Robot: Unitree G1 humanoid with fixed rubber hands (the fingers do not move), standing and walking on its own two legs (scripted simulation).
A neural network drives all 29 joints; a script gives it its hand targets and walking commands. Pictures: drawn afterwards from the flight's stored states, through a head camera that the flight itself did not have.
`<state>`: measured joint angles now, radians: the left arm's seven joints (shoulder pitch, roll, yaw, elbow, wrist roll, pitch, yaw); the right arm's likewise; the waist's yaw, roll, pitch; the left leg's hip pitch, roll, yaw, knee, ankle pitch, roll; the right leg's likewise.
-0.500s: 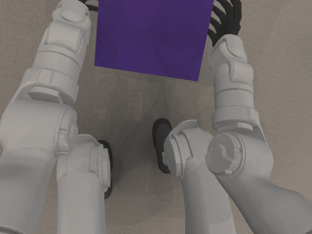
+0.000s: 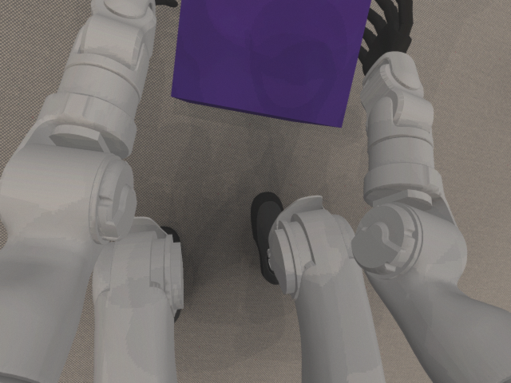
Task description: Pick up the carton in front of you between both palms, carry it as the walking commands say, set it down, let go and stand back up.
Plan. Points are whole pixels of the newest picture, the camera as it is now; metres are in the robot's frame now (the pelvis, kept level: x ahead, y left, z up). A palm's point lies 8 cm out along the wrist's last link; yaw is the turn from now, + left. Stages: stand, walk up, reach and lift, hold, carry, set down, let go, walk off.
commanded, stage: set down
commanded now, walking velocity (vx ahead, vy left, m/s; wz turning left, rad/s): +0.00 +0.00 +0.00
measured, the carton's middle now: (260, 45) +0.54 -0.08 -0.24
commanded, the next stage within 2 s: let go in 1.86 s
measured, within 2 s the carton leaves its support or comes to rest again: rests again in 0.30 s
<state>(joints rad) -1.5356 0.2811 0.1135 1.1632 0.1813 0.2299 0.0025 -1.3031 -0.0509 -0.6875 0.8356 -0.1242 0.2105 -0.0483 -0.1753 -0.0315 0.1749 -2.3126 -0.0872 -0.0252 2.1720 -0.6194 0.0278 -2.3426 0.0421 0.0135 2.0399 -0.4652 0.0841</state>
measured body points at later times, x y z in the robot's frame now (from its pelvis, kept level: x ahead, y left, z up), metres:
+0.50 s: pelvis +0.02 +0.00 -0.01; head +0.39 +0.05 +0.24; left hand +0.59 +0.07 -0.19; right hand +0.52 -0.24 -0.16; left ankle +0.08 +0.10 -0.35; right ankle +0.14 -0.13 -0.35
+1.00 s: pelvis -0.01 -0.01 +0.00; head +0.35 +0.02 +0.26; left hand +0.61 +0.12 -0.14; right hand +0.49 -0.24 -0.15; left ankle +0.08 +0.10 -0.35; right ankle +0.14 -0.13 -0.35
